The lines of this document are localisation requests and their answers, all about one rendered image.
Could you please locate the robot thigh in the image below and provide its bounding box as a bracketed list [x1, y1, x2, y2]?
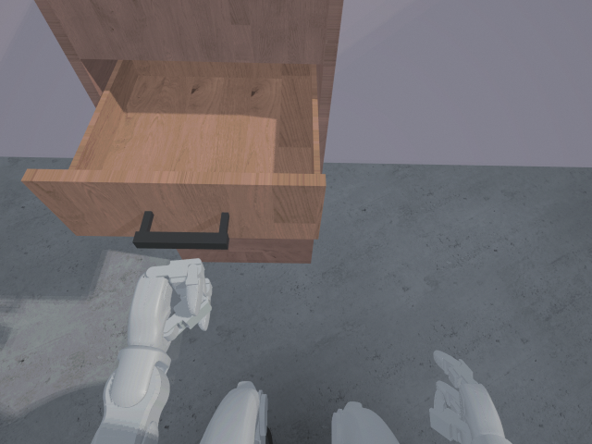
[200, 388, 267, 444]
[331, 407, 400, 444]

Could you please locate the robot left thigh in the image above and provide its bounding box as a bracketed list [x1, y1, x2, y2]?
[200, 388, 267, 444]

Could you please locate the robot left forearm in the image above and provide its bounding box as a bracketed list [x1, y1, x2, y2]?
[91, 346, 171, 444]

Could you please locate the left robot hand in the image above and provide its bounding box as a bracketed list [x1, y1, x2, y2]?
[128, 258, 213, 352]

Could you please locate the robot right thigh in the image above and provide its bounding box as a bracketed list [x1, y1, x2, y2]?
[331, 407, 400, 444]

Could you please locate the drawer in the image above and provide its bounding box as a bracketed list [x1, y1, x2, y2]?
[21, 60, 327, 240]

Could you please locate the handle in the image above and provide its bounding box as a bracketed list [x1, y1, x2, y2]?
[133, 211, 229, 250]

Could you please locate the right robot hand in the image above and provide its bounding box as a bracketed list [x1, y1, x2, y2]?
[429, 351, 505, 444]

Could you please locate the cabinet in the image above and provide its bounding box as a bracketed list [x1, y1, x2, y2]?
[34, 0, 344, 264]

